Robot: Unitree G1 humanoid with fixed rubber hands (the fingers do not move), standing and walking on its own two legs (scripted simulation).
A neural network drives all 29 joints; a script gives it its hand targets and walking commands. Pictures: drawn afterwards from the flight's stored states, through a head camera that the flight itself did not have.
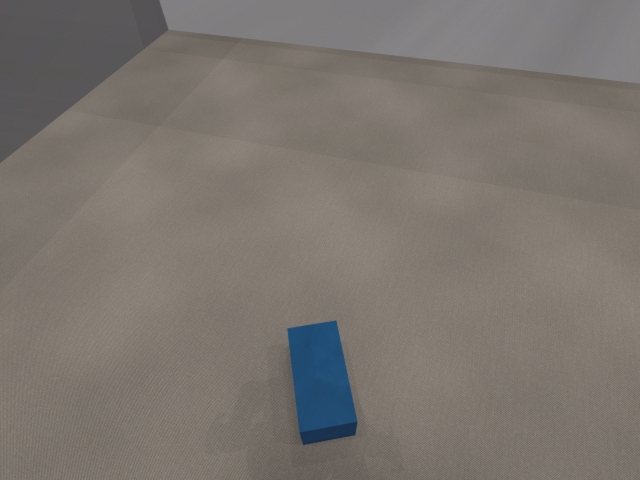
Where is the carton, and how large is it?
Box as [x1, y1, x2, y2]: [287, 320, 356, 444]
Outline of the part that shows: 335,320 287,328 299,432 303,444 352,435 355,433 356,417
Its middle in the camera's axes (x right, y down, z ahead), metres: +0.00 +0.43 +1.16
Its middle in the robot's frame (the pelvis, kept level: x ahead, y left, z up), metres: +0.48 +0.02 -0.70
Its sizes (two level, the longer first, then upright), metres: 0.298 0.154 0.147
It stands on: the floor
